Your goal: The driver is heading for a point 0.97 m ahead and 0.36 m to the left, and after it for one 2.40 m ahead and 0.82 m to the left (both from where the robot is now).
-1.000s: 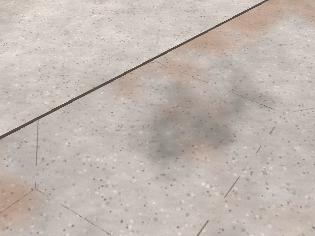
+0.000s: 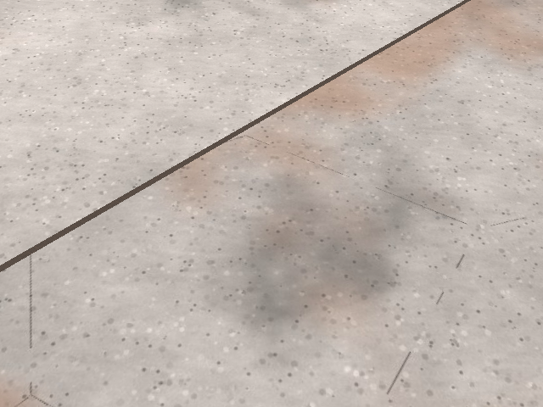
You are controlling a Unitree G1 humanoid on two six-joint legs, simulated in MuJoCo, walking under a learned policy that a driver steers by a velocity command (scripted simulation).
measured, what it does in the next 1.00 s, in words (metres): walks ahead, turning left: right foot, then left foot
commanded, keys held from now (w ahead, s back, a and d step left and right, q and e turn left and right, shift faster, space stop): w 0.16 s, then w+q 0.84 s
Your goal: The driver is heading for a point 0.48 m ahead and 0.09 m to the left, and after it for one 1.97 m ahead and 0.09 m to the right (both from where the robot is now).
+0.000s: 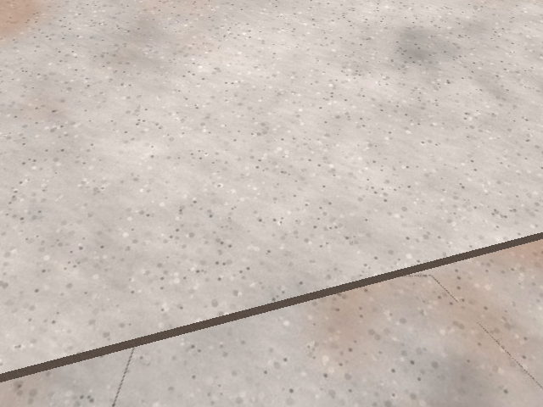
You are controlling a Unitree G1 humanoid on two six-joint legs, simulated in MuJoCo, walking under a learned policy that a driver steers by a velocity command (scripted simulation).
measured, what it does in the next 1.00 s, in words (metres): walks ahead, turning left: right foot, then left foot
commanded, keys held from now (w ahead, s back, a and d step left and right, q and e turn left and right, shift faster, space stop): w+q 0.48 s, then q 0.14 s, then e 0.38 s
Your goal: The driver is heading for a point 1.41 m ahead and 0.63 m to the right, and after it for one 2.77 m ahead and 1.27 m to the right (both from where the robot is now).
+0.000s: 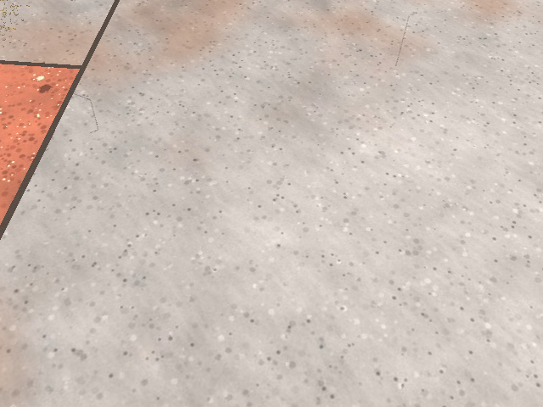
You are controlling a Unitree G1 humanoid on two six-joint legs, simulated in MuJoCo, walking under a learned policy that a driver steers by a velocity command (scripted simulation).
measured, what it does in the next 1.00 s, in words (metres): steps on the spot, turning right: right foot, then left foot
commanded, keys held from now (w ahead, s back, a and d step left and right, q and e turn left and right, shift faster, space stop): e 0.94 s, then no key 0.06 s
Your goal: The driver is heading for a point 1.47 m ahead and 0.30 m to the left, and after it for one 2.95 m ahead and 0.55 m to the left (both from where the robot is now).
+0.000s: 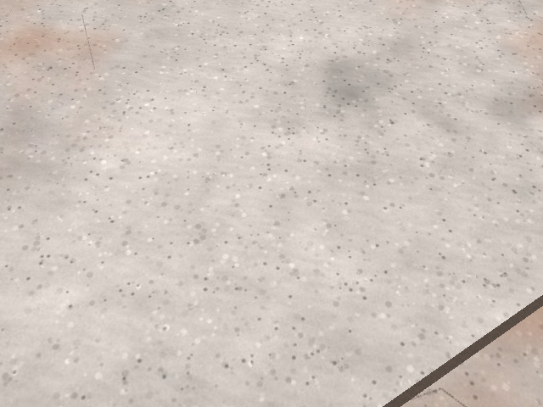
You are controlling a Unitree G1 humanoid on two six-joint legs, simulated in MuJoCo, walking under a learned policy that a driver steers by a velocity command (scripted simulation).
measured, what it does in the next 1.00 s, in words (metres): walks ahead: right foot, then left foot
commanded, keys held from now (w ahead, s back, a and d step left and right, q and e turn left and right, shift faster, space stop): no key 0.44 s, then w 0.56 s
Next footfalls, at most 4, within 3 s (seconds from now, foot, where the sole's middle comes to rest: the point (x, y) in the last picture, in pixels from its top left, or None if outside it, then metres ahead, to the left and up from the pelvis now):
0.10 right None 0.05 -0.14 -0.78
0.44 left None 0.04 0.10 -0.78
1.10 left None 0.41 0.08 -0.78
1.66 right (337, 299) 0.71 -0.17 -0.78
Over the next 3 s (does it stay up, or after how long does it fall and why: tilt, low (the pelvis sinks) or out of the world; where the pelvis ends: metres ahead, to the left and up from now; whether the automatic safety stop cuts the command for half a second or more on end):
stays up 1.25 0.09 0.00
